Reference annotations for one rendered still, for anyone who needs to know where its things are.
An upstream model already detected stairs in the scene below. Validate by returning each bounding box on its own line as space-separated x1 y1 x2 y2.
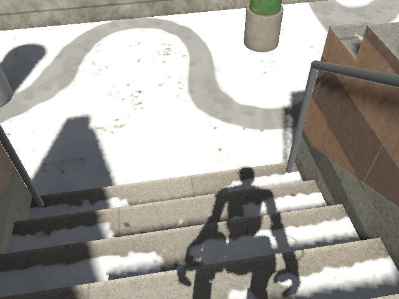
0 162 399 299

